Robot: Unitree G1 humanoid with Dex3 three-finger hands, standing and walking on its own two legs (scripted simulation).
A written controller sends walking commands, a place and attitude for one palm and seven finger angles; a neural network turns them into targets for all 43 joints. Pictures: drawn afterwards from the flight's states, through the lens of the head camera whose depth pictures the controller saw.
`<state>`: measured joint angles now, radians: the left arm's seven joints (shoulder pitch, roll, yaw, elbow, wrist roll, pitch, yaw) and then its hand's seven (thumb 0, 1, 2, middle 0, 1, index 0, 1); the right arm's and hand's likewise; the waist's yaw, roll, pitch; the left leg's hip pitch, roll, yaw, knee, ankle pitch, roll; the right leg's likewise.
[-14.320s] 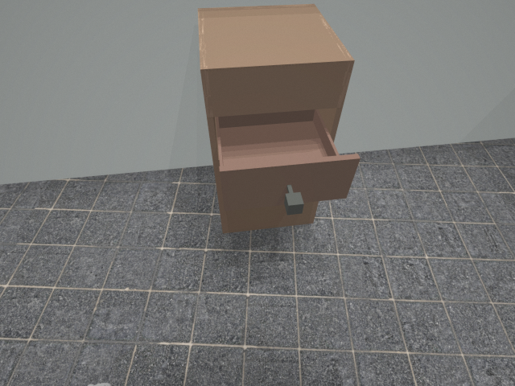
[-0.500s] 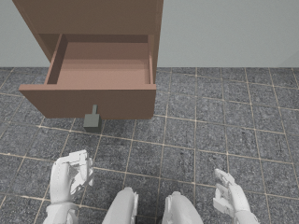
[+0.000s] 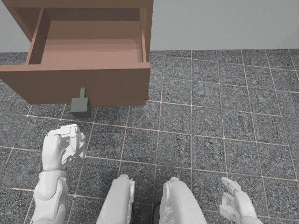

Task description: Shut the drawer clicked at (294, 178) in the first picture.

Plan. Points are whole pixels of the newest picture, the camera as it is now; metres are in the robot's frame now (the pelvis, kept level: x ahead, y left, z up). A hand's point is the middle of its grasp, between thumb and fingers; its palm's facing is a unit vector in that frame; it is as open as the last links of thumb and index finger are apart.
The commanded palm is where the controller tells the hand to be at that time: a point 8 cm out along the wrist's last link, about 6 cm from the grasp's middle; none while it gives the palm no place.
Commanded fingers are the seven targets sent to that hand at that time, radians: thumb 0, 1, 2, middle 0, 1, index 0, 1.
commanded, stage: bring the fist close to the handle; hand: left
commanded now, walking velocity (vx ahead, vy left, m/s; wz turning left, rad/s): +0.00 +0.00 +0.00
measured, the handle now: (82, 101) +0.43 +0.22 -0.02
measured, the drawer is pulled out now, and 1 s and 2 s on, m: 0.23 0.23 0.11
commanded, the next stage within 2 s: push the drawer shut in 0.62 s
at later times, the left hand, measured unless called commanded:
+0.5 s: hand (86, 139) +0.32 +0.18 -0.01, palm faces +0.11 -0.99 +0.00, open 3.2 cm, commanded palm +0.30 +0.22 -0.02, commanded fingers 0.00 0.90 0.90 -1.40 -1.60 -1.40 -1.60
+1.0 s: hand (91, 129) +0.35 +0.18 -0.03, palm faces +0.13 -0.99 -0.04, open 3.2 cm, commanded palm +0.34 +0.22 -0.02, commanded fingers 0.00 0.90 0.90 -1.40 -1.60 -1.40 -1.60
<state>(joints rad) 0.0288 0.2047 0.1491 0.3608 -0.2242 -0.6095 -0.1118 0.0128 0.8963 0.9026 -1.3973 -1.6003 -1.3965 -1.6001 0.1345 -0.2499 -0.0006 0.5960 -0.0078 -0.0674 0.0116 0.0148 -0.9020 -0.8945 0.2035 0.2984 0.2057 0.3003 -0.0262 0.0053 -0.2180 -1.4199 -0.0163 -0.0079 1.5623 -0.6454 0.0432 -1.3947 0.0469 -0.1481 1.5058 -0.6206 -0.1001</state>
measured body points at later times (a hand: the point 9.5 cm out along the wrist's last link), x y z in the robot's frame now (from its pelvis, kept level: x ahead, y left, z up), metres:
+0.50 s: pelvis -0.01 +0.03 -0.01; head +0.14 +0.05 +0.41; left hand +0.31 +0.24 -0.01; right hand +0.17 -0.21 -0.13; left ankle +0.03 +0.09 -0.56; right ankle +0.04 -0.07 -0.56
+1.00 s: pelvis +0.00 +0.01 -0.02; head +0.16 +0.03 +0.40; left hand +0.34 +0.23 -0.02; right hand +0.18 -0.24 -0.14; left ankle +0.03 +0.09 -0.56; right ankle +0.04 -0.07 -0.56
